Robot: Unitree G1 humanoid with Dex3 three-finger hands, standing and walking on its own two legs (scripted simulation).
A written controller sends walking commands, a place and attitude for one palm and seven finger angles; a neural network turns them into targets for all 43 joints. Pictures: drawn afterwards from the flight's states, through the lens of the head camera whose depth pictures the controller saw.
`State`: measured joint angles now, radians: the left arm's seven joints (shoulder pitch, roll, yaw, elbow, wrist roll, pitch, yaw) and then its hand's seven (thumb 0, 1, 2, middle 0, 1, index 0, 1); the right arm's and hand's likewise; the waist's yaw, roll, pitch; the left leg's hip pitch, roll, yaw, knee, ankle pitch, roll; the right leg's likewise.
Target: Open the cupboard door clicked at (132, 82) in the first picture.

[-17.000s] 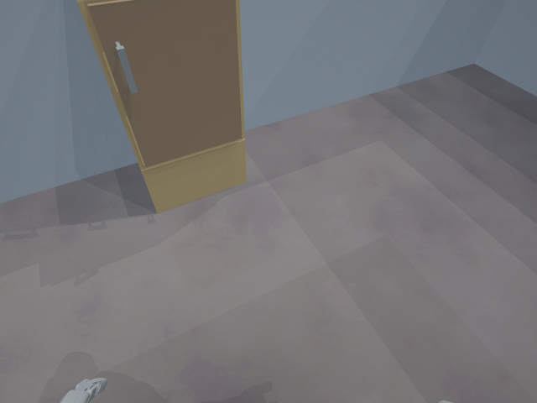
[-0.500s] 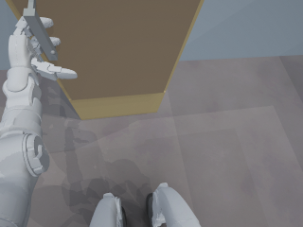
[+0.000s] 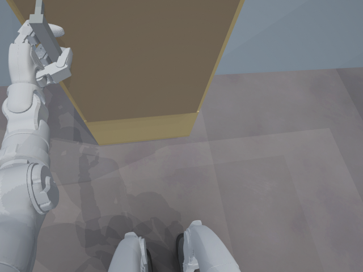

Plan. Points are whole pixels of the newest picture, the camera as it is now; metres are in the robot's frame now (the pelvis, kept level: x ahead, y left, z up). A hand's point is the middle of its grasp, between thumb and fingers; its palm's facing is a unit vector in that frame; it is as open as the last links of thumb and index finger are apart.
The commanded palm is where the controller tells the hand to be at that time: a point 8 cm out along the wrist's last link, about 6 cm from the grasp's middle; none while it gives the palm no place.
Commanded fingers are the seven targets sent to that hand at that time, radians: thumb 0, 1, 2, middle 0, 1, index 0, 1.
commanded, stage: close the thumb around the handle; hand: left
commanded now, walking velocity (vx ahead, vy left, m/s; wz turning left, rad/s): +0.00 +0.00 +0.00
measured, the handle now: (53, 41) +0.59 +0.21 +0.06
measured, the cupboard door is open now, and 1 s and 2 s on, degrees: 0 34 37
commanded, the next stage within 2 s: pull the door open along its arc in 0.14 s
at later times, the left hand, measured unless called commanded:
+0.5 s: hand (66, 72) +0.52 +0.18 +0.05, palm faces +0.04 -1.00 -0.02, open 5.8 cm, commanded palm +0.47 +0.21 +0.05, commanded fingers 0.00 0.90 0.90 -0.40 -1.35 -0.40 -1.35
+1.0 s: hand (121, 155) +0.34 +0.08 +0.06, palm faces +0.33 -0.94 +0.02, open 6.4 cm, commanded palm +0.27 +0.15 +0.05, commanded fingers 0.00 0.90 0.90 -0.40 -1.35 -0.40 -1.35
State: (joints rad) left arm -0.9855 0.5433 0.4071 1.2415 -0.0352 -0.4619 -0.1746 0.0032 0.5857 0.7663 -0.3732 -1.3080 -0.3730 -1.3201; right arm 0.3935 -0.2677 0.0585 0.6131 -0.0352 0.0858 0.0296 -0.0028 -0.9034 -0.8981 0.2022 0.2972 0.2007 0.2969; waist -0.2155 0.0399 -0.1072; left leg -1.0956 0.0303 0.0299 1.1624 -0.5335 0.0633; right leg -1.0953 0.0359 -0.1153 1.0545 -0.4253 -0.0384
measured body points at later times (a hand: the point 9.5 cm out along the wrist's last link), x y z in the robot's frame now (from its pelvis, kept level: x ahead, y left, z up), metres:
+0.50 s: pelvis +0.01 +0.00 +0.01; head +0.16 +0.02 +0.43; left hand +0.51 +0.23 +0.06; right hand -0.01 -0.25 -0.10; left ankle +0.00 +0.08 -0.65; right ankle +0.03 -0.10 -0.65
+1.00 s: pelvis +0.01 -0.01 +0.02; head +0.09 -0.01 +0.47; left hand +0.31 +0.13 +0.06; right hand +0.19 -0.22 -0.08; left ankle +0.00 +0.08 -0.65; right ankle +0.03 -0.10 -0.65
